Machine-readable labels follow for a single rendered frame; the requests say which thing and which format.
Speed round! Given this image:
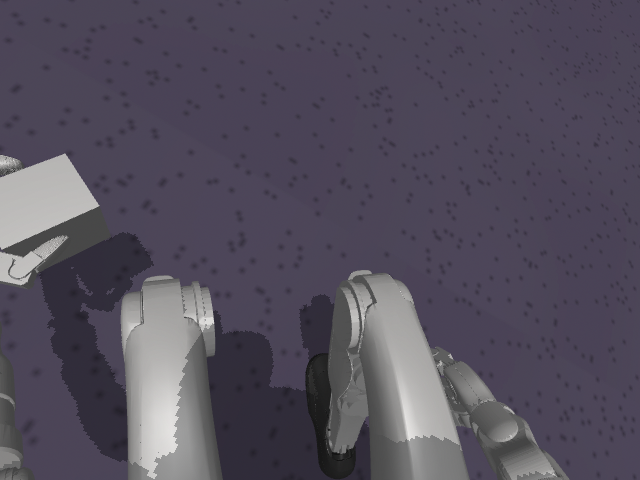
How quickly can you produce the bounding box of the right robot foot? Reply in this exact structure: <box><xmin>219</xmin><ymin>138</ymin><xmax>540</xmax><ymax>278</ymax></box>
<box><xmin>305</xmin><ymin>353</ymin><xmax>356</xmax><ymax>479</ymax></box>

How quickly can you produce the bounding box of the left robot arm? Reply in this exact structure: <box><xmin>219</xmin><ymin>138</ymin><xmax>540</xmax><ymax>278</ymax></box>
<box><xmin>0</xmin><ymin>321</ymin><xmax>35</xmax><ymax>480</ymax></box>

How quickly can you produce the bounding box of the carton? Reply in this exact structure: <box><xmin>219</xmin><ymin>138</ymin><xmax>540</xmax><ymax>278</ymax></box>
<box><xmin>0</xmin><ymin>154</ymin><xmax>111</xmax><ymax>269</ymax></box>

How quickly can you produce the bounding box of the left robot hand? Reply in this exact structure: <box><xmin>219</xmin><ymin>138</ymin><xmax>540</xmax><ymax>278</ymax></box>
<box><xmin>0</xmin><ymin>155</ymin><xmax>71</xmax><ymax>289</ymax></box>

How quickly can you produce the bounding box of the right robot hand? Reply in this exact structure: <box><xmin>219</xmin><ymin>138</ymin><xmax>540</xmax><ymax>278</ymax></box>
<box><xmin>430</xmin><ymin>346</ymin><xmax>496</xmax><ymax>428</ymax></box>

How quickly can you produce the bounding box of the right robot arm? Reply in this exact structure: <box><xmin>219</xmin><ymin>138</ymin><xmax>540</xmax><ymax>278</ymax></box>
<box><xmin>469</xmin><ymin>401</ymin><xmax>570</xmax><ymax>480</ymax></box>

